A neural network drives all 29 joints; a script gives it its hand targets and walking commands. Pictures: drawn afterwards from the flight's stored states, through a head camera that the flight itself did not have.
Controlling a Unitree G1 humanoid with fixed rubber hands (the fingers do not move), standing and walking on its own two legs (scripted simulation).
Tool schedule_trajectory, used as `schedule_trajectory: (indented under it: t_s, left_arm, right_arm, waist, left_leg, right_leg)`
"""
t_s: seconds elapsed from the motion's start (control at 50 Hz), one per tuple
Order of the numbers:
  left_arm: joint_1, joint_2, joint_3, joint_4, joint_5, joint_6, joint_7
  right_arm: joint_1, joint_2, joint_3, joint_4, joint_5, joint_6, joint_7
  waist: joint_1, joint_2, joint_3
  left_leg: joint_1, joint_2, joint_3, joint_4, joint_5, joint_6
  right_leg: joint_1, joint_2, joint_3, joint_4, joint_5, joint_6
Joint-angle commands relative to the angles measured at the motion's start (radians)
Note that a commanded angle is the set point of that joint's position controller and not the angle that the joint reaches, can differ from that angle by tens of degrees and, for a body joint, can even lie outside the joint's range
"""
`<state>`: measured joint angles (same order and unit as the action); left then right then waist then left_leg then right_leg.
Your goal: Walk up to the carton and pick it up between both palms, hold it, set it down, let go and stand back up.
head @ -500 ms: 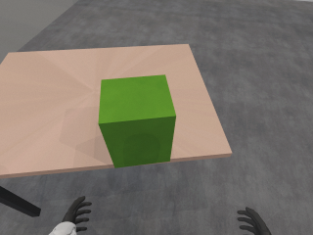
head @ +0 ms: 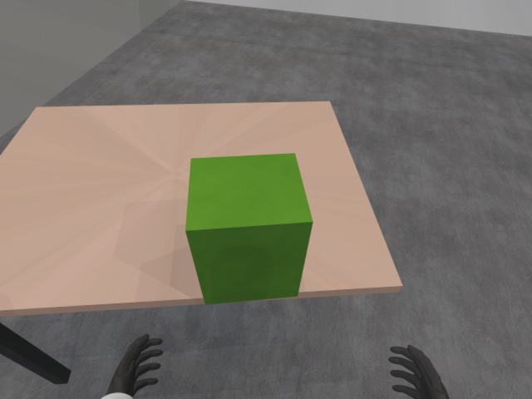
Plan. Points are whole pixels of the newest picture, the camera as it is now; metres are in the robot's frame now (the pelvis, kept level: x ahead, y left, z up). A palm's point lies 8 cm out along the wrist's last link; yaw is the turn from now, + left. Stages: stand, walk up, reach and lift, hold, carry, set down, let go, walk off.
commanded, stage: reach and lift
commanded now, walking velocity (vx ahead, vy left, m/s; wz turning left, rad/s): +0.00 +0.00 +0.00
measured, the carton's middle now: (248, 232) +0.42 +0.05 -0.02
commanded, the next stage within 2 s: none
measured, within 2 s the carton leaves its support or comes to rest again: neither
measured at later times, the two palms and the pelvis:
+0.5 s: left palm (121, 377) +0.18 +0.23 -0.06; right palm (415, 367) +0.19 -0.21 -0.05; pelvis +0.01 -0.01 +0.00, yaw +1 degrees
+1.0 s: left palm (130, 326) +0.24 +0.23 -0.02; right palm (405, 318) +0.25 -0.20 -0.02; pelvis +0.01 -0.01 +0.00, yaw +2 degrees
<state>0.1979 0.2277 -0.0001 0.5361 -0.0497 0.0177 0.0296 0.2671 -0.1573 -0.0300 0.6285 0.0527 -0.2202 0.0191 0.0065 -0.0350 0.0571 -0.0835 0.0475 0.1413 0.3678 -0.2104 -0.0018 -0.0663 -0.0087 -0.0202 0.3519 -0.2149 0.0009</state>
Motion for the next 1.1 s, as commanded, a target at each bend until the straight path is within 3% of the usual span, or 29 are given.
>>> schedule_trajectory:
  t_s: [0.0, 0.22, 0.28, 0.64, 0.82, 0.94, 1.08]
  left_arm:
    - [-0.085, 0.087, 0.029, -0.124, -0.005, -0.092, 0.015]
    - [-0.054, 0.098, 0.039, -0.07, -0.048, -0.285, 0.003]
    - [-0.068, 0.108, 0.026, -0.056, -0.069, -0.341, -0.006]
    - [-0.175, 0.096, 0.013, -0.001, -0.119, -0.529, -0.029]
    - [-0.289, 0.108, 0.017, -0.044, -0.146, -0.463, -0.019]
    - [-0.381, 0.116, 0.031, -0.11, -0.149, -0.345, -0.01]
    - [-0.423, 0.11, 0.074, -0.214, -0.123, -0.171, -0.022]
  right_arm:
    - [-0.041, -0.093, -0.03, -0.111, 0.014, -0.054, 0.001]
    - [-0.066, -0.076, -0.002, -0.108, 0.045, -0.17, -0.005]
    - [-0.092, -0.072, 0.012, -0.09, 0.07, -0.206, -0.005]
    - [-0.235, -0.076, 0.071, 0.008, 0.152, -0.381, -0.024]
    - [-0.348, -0.093, 0.094, -0.046, 0.196, -0.325, -0.048]
    - [-0.429, -0.097, 0.091, -0.128, 0.214, -0.205, -0.06]
    - [-0.48, -0.101, 0.086, -0.249, 0.228, -0.06, -0.086]
  waist:
    - [-0.001, 0.07, -0.053]
    - [0.029, 0.02, -0.106]
    - [0.032, 0.029, -0.103]
    - [0.021, 0.044, -0.17]
    - [0.007, 0.043, -0.202]
    - [0.005, 0.049, -0.225]
    - [0.019, 0.047, -0.249]
  left_leg:
    - [0.124, -0.019, -0.063, -0.044, 0.179, -0.042]
    - [0.126, -0.038, -0.061, -0.012, 0.255, -0.033]
    - [0.118, -0.043, -0.069, 0.002, 0.262, -0.031]
    - [0.062, -0.043, -0.106, 0.07, 0.283, -0.044]
    - [0.04, -0.04, -0.113, 0.059, 0.243, -0.034]
    - [0.071, -0.041, -0.109, 0.027, 0.223, -0.024]
    - [0.147, -0.046, -0.103, -0.005, 0.325, -0.022]
  right_leg:
    - [-0.127, 0.031, 0.021, -0.099, 0.043, -0.029]
    - [-0.089, 0.018, 0.05, -0.071, 0.174, -0.016]
    - [-0.1, 0.015, 0.058, -0.059, 0.176, -0.017]
    - [-0.134, 0.017, 0.049, 0.015, 0.156, -0.028]
    - [-0.134, 0.018, 0.052, 0.01, 0.122, -0.031]
    - [-0.135, 0.02, 0.053, -0.023, 0.099, -0.03]
    - [-0.069, 0.025, 0.048, -0.064, 0.197, -0.02]
